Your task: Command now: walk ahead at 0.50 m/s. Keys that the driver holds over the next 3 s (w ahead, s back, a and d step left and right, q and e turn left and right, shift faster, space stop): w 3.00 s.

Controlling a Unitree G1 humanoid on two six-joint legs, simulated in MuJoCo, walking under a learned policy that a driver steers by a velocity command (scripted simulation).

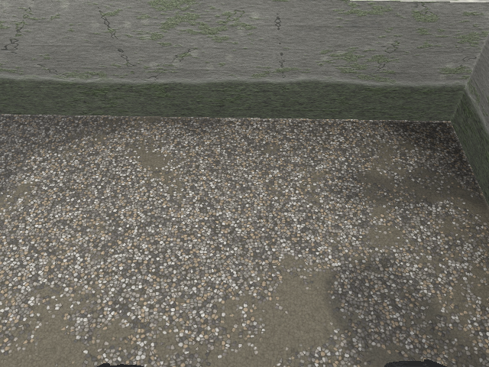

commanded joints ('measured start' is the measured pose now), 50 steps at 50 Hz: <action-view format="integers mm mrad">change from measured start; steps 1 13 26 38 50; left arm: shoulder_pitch -47 -83 -32 -86 -44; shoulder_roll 57 21 19 -14 19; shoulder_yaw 12 -13 -10 -9 -10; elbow -83 -104 -81 -97 -73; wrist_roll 0 -2 -2 -3 4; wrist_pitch -13 -55 -54 -21 -47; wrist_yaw -2 -5 8 18 2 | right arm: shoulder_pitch -82 -79 -26 -42 -25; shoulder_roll -42 -39 -29 -2 -38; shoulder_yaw -12 11 11 23 14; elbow -94 -113 -104 -88 -110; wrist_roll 4 14 11 13 14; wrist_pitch -13 -41 -40 -33 -47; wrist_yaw -7 10 2 -11 3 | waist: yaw -1 9 4 -3 2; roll -4 20 19 54 18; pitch -164 -28 -59 -103 -68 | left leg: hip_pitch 17 -59 -1 -9 -24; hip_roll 75 72 61 72 83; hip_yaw -40 -130 -108 -90 -110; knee -39 -178 -138 -123 -142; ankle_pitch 574 72 240 329 244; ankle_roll -4 18 23 12 30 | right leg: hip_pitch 128 24 61 88 68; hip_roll -98 -53 -51 -43 -38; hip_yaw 67 109 109 103 114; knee -38 -111 -87 -52 -66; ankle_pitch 721 56 165 202 134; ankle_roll -16 19 4 9 9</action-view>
